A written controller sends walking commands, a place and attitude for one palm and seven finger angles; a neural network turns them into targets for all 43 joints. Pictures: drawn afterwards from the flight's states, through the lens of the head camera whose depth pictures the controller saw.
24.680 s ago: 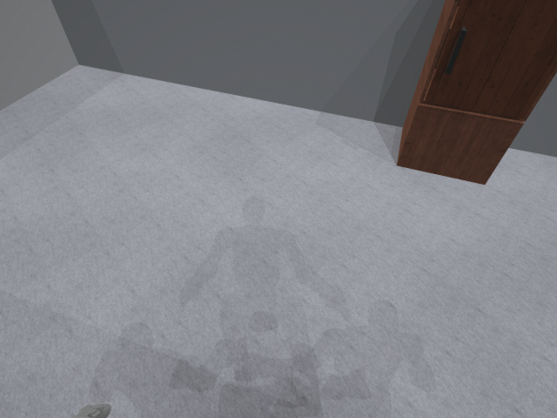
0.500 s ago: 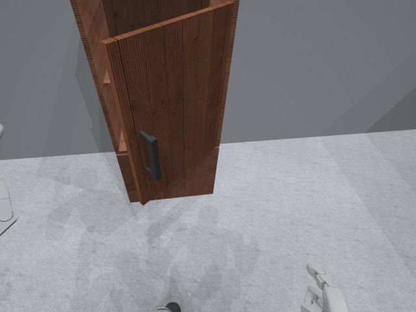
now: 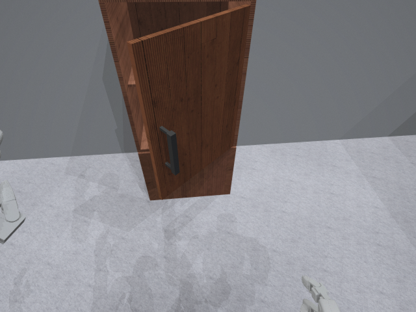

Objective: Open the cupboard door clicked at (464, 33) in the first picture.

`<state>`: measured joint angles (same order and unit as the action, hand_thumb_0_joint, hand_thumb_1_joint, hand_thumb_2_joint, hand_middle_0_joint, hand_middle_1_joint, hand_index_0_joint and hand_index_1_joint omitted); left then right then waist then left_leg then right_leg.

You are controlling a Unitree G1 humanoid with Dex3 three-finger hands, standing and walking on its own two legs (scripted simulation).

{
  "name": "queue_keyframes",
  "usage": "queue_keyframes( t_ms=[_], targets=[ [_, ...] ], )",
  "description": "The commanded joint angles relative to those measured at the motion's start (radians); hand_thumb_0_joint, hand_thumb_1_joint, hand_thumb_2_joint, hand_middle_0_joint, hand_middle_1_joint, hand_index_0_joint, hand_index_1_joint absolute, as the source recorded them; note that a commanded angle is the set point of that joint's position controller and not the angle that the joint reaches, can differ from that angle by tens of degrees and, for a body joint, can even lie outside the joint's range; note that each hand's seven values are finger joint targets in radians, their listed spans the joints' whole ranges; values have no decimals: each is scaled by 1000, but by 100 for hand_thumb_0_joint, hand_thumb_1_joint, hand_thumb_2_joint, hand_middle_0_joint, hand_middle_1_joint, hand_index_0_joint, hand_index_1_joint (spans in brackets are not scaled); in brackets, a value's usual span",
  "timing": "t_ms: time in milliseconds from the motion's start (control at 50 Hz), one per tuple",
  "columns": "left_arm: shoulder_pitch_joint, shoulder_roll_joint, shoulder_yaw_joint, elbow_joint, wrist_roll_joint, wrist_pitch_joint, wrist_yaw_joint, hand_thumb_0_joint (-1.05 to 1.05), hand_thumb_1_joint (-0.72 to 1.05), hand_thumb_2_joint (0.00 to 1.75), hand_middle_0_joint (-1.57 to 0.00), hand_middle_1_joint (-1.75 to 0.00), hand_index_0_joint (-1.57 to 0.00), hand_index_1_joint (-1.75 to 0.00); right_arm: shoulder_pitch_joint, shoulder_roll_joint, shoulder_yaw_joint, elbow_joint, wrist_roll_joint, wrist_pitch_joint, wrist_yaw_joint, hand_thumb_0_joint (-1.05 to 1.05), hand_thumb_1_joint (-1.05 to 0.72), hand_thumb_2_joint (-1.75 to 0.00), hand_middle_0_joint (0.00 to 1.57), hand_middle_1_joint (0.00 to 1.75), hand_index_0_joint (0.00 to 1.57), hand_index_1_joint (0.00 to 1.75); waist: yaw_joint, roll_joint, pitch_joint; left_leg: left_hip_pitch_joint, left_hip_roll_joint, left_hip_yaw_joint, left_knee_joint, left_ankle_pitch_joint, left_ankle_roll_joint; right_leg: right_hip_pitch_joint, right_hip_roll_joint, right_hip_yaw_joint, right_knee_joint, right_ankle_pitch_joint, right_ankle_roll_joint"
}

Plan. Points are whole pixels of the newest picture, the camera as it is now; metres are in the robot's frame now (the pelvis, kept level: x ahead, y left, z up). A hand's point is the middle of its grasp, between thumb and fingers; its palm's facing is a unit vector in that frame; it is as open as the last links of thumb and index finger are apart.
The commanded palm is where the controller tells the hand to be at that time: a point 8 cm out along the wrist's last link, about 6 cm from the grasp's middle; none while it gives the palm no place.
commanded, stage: let the arm hang, fingers relaxed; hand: left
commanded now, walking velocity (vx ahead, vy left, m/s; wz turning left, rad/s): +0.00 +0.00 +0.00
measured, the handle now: (169, 151) +0.60 +0.15 -0.08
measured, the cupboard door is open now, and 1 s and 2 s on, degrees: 40 40 40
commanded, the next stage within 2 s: look to check the result in 1.16 s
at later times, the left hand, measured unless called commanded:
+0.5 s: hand out of the picture -0.02 +0.22 -0.16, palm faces +0.07 -0.98 -0.20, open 7.0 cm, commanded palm none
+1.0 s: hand out of the picture -0.01 +0.20 -0.16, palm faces +0.05 -0.98 -0.17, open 7.3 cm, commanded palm none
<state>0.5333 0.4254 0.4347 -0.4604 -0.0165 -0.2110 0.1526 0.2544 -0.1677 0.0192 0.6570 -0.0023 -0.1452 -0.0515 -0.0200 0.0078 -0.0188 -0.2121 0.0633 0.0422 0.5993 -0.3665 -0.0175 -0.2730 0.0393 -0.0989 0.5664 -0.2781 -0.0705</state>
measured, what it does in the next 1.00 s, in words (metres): stands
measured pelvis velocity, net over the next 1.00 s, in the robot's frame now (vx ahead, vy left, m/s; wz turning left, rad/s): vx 0.00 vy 0.04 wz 0.02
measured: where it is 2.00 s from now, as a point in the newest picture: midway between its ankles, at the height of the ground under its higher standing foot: outside the picture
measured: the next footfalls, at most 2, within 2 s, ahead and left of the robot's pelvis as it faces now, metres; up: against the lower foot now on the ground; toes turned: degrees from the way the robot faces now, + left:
none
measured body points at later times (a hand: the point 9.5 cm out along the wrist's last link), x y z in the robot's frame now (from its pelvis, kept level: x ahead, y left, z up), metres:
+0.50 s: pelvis +0.00 +0.03 +0.01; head +0.02 +0.04 +0.46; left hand -0.02 +0.27 -0.15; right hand +0.02 -0.20 -0.14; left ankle +0.00 +0.13 -0.73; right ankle +0.02 -0.07 -0.73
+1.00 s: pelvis +0.00 +0.04 +0.01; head +0.00 +0.04 +0.46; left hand -0.01 +0.25 -0.15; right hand -0.03 -0.16 -0.15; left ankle +0.00 +0.13 -0.73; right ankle +0.02 -0.07 -0.73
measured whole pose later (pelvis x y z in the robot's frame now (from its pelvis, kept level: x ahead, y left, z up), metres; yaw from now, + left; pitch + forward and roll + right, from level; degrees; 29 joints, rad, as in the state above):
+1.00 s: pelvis +0.00 +0.04 +0.01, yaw +1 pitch -2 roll +0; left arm 0.27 0.12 0.00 1.17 0.01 0.00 0.03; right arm 0.31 -0.11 0.01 1.16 -0.02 -0.01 -0.03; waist -0.01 0.01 0.03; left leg -0.15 -0.02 0.09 0.39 -0.21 0.05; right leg -0.18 -0.04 -0.08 0.42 -0.20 -0.01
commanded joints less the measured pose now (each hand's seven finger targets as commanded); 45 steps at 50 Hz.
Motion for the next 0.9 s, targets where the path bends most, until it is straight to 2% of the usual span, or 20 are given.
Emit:
queue_keyframes(
  t_ms=[0, 20, 40, 60, 80, 100, 120, 140, 160, 180, 220, 260, 300, 340, 360, 380, 440, 540, 680, 880],
  targets=[
    [-39, 161, 105, -138, -12, -51, 28, 0, 90, 90, -20, -30, -20, -30, -94, -145, -69, -143, 8, -22, -3, 0, -90, -90, 20, 30, 20, 30, 11, -158, -33, -287, -48, -35, 290, -110, 22, 161, -337, 534, -319, 0, -88],
    [-55, 156, 92, -157, -8, -53, 31, 0, 90, 90, -20, -30, -20, -30, -102, -136, -61, -144, 5, -19, -4, 0, -90, -90, 20, 30, 20, 30, 11, -132, -22, -284, -28, -63, 293, -109, 26, 151, -346, 492, -297, 67, -112],
    [-144, -36, -262, 561, 92, 121, -102, 0, 90, 90, -20, -30, -20, -30, -132, -230, -100, 56, -15, -10, 82, 0, -90, -90, 20, 30, 20, 30, -12, -62, 44, -359, 31, -65, 367, -149, 36, 31, -409, 271, -122, 491, -130],
    [-124, -62, -262, 585, 69, 177, -134, 0, 90, 90, -20, -30, -20, -30, -46, -152, -82, 31, 2, 65, 74, 0, -90, -90, 20, 30, 20, 30, -13, -58, -28, -201, -7, -62, 259, -136, 25, -22, -312, 223, -93, 464, -115],
    [-151, -115, -294, 612, 58, 197, -139, 0, 90, 90, -20, -30, -20, -30, -4, -99, -58, 26, -3, 103, 70, 0, -90, -90, 20, 30, 20, 30, -21, -101, -15, -158, -46, -1, 146, -61, 19, -34, -258, 136, -88, 398, -78],
    [-193, -122, -319, 666, 56, 206, -139, 0, 90, 90, -20, -30, -20, -30, 27, -101, -59, 35, -13, 118, 71, 0, -90, -90, 20, 30, 20, 30, -30, -187, -9, -105, -57, 10, 41, 17, 23, -39, -231, 107, -60, 336, -48],
    [-209, -116, -334, 717, 51, 210, -142, 0, 90, 90, -20, -30, -20, -30, 41, -129, -60, 35, -25, 127, 71, 0, -90, -90, 20, 30, 20, 30, -28, -225, -5, -37, -43, -22, -28, 151, 39, -91, -226, 107, -37, 228, -17],
    [-199, -119, -351, 776, 50, 208, -146, 0, 90, 90, -20, -30, -20, -30, 16, -176, -65, 33, -37, 126, 69, 0, -90, -90, 20, 30, 20, 30, -9, -173, -9, -13, 37, -144, -68, 313, 82, -136, -181, 101, 14, 152, 21],
    [-199, -122, -359, 834, 52, 208, -146, 0, 90, 90, -20, -30, -20, -30, -38, -220, -65, 34, -47, 121, 65, 0, -90, -90, 20, 30, 20, 30, 19, -109, -17, -59, 125, -227, -97, 393, 125, -99, -132, 83, 24, 79, 54],
    [-228, -113, -361, 885, 55, 209, -143, 0, 90, 90, -20, -30, -20, -30, -72, -231, -58, 43, -49, 122, 56, 0, -90, -90, 20, 30, 20, 30, 31, -114, -26, -136, 144, -245, -121, 366, 140, 3, -105, 85, -5, 18, 61],
    [-286, -101, -369, 1020, 43, 216, -144, 0, 90, 90, -20, -30, -20, -30, -91, -195, -39, 99, -45, 121, 48, 0, -90, -90, 20, 30, 20, 30, 30, 21, 15, -193, 99, -202, -212, 320, 103, 89, -110, 97, -15, 67, 62],
    [-271, -94, -379, 1172, 37, 207, -141, 0, 90, 90, -20, -30, -20, -30, -92, -173, -27, 170, -36, 122, 40, 0, -90, -90, 20, 30, 20, 30, 41, 72, -8, -129, 60, -137, -206, 353, 72, 140, -130, 127, -75, 172, 50],
    [-263, -89, -390, 1286, 31, 196, -136, 0, 90, 90, -20, -30, -20, -30, -63, -151, -23, 226, -24, 123, 32, 0, -90, -90, 20, 30, 20, 30, 28, 70, -60, -26, 37, -92, -191, 358, 49, 161, -153, 144, -124, 251, 35],
    [-247, -139, -380, 1357, 32, 193, -131, 0, 90, 90, -20, -30, -20, -30, -36, -116, -30, 274, -27, 128, 26, 0, -90, -90, 20, 30, 20, 30, 21, 143, -70, 3, 35, -81, -217, 263, 48, 161, -160, 135, -174, 205, 28],
    [-248, -130, -388, 1391, 30, 195, -131, 0, 90, 90, -20, -30, -20, -30, -32, -109, -29, 295, -25, 132, 26, 0, -90, -90, 20, 30, 20, 30, 22, 163, -48, -2, 35, -82, -233, 237, 50, 155, -157, 129, -188, 186, 28],
    [-249, -132, -392, 1418, 29, 195, -131, 0, 90, 90, -20, -30, -20, -30, -21, -105, -29, 313, -24, 134, 25, 0, -90, -90, 20, 30, 20, 30, 20, 157, -28, -11, 38, -84, -246, 217, 50, 156, -157, 125, -204, 171, 27],
    [-253, -140, -405, 1485, 29, 198, -131, 0, 90, 90, -20, -30, -20, -30, 13, -106, -32, 362, -19, 141, 23, 0, -90, -90, 20, 30, 20, 30, 15, 56, 48, -18, 47, -97, -279, 177, 52, 124, -156, 113, -236, 125, 28],
    [-232, -150, -416, 1561, 26, 196, -127, 0, 90, 90, -20, -30, -20, -30, 62, -97, -30, 424, -17, 141, 20, 0, -90, -90, 20, 30, 20, 30, 12, -10, 60, 2, 45, -92, -300, 159, 55, 119, -160, 111, -255, 94, 30],
    [-206, -173, -420, 1605, 26, 199, -119, 0, 90, 90, -20, -30, -20, -30, 97, -72, -24, 469, -18, 140, 18, 0, -90, -90, 20, 30, 20, 30, 15, -35, 104, -6, 42, -88, -320, 142, 57, 94, -160, 108, -249, 70, 34],
    [-188, -205, -415, 1610, 29, 199, -113, 0, 90, 90, -20, -30, -20, -30, 127, -33, -25, 493, -20, 133, 15, 0, -90, -90, 20, 30, 20, 30, 19, -8, 128, -28, 37, -85, -328, 138, 57, 85, -156, 107, -228, 84, 38]
  ],
)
